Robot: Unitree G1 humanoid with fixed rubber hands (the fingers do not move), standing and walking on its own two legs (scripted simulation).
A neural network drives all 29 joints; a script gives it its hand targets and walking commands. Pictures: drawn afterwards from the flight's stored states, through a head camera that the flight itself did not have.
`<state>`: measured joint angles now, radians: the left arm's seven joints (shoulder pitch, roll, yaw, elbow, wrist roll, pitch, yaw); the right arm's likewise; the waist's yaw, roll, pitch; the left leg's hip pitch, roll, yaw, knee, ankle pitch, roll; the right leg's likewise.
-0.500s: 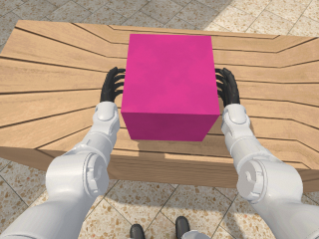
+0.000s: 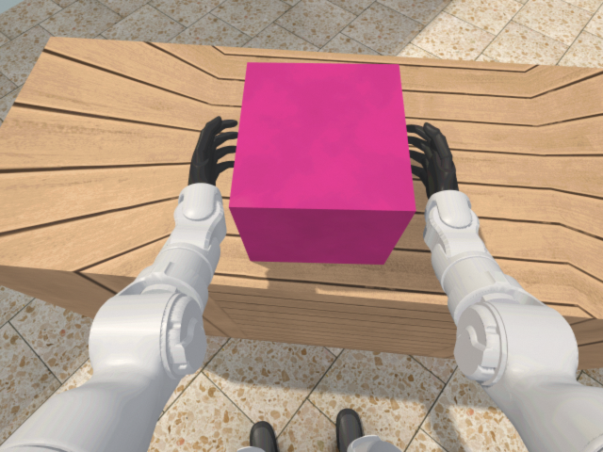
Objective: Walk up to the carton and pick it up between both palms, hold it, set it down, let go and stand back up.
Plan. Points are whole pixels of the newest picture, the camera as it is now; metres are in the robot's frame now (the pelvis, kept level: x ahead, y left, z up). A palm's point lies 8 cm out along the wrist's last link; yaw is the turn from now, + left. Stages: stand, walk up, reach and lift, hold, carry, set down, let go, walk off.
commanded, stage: set down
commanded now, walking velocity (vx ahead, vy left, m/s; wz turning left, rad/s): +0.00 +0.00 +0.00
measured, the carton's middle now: (319, 169) +0.50 -0.05 -0.03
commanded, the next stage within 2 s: none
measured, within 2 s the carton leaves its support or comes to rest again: neither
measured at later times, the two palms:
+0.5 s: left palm (151, 173) +0.45 +0.17 +0.07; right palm (483, 159) +0.43 -0.24 +0.07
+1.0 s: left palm (169, 246) +0.37 +0.15 +0.03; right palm (504, 244) +0.34 -0.26 +0.02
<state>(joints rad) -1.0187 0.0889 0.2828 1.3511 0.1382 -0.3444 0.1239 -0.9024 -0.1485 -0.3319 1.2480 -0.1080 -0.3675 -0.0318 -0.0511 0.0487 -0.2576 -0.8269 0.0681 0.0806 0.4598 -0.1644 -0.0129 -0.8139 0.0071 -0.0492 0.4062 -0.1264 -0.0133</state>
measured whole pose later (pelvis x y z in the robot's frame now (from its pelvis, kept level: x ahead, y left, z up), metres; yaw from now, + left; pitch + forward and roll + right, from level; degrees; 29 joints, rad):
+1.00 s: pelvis -0.02 -0.01 +0.00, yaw +1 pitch +17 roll +0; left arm -0.67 0.19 -0.06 1.17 -0.24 -0.36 0.04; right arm -0.55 -0.31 0.06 1.03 0.35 -0.28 -0.03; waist -0.06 0.02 -0.20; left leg -0.65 0.06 0.03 0.56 -0.21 -0.03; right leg -0.65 0.01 -0.05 0.55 -0.20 -0.03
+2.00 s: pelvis +0.01 -0.01 +0.01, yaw +2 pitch +0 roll +0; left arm 0.06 0.16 -0.05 0.75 -0.12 -0.41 0.03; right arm 0.01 -0.17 0.03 0.95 0.18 -0.56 -0.01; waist -0.03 -0.01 0.02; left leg -0.21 0.04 0.01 0.50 -0.28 -0.03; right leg -0.21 0.01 -0.04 0.49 -0.27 -0.02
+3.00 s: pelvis +0.01 +0.00 +0.02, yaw +0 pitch -6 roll +0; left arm 0.18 0.19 0.01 0.53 0.00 0.16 0.01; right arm 0.18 -0.17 -0.04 0.71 -0.04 -0.14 0.02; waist 0.00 0.00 0.09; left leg -0.03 0.03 0.05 0.39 -0.25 -0.02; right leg -0.05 0.01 0.00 0.39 -0.23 -0.01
